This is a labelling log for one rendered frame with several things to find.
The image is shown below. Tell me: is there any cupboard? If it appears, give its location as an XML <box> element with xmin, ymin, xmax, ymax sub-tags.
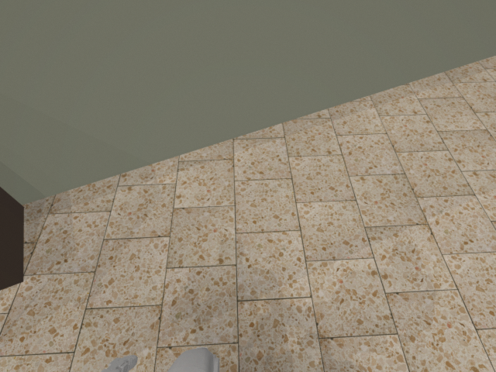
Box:
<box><xmin>0</xmin><ymin>187</ymin><xmax>24</xmax><ymax>290</ymax></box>

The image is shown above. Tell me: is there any left robot hand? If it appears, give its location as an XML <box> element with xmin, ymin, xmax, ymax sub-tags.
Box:
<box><xmin>101</xmin><ymin>355</ymin><xmax>138</xmax><ymax>372</ymax></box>

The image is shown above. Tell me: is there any robot left thigh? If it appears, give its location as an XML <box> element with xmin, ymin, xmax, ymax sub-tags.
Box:
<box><xmin>167</xmin><ymin>349</ymin><xmax>219</xmax><ymax>372</ymax></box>

